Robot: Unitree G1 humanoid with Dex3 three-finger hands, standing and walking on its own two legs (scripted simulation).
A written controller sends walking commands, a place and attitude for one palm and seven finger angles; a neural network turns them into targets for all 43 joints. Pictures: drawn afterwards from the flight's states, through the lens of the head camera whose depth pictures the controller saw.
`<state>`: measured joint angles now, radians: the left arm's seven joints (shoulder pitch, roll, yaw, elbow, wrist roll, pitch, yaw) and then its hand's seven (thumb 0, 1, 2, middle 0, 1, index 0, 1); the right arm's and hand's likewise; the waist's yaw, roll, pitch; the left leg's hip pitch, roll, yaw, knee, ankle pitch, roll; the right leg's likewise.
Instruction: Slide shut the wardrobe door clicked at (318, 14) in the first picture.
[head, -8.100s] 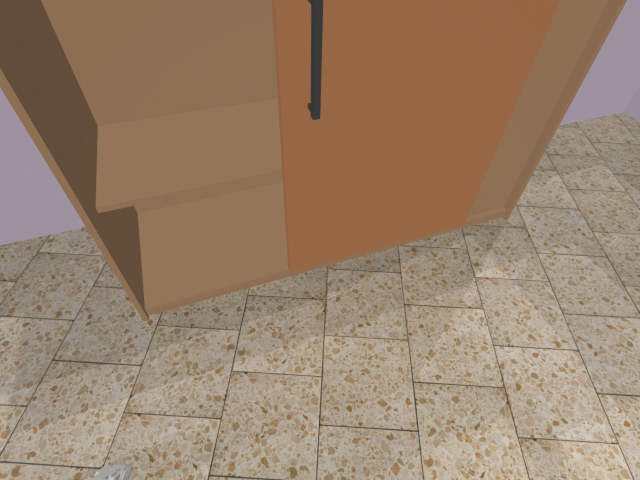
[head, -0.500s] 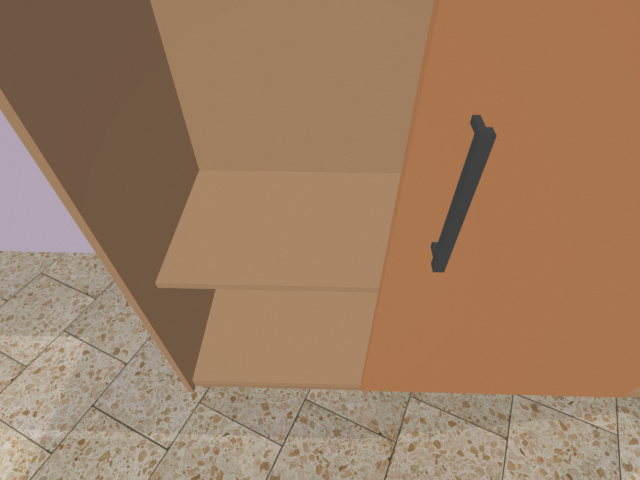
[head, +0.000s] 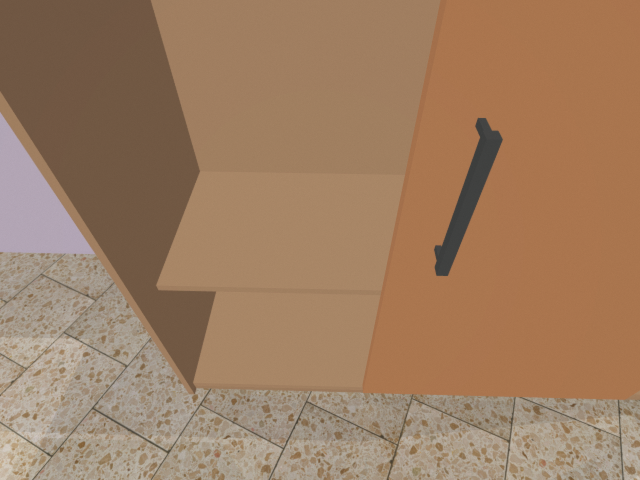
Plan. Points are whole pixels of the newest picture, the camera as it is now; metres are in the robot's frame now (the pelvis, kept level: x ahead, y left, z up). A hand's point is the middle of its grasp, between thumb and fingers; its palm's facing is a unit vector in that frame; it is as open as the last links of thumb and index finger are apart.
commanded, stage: raise the hand with hooked fingers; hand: right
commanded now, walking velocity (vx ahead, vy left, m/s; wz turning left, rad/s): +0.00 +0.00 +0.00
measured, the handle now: (459, 206) +0.48 -0.18 +0.09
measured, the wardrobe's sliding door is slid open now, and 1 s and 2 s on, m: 0.53 0.53 0.53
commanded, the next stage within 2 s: none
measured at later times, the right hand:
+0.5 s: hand out of the picture +0.15 -0.17 -0.03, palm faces +0.03 +1.00 +0.00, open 8.9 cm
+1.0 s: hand (540, 427) +0.19 -0.22 +0.03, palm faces +0.03 +1.00 -0.07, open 11.9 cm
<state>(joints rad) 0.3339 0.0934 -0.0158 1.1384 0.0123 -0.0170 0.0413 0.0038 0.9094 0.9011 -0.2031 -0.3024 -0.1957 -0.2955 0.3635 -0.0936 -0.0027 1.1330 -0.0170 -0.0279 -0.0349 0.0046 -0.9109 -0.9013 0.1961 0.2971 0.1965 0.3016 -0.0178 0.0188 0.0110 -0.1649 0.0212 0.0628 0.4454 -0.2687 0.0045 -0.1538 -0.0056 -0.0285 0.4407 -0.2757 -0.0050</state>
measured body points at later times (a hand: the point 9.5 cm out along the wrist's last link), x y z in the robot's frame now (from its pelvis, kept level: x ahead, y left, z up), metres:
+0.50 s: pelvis -0.03 +0.01 -0.06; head -0.01 +0.00 +0.39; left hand +0.22 +0.25 -0.07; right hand +0.14 -0.22 -0.03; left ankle -0.02 +0.11 -0.74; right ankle -0.02 -0.11 -0.74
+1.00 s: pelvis -0.03 +0.00 -0.04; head -0.01 +0.00 +0.41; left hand +0.11 +0.25 -0.12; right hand +0.18 -0.28 +0.04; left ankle -0.02 +0.11 -0.74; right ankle -0.02 -0.11 -0.74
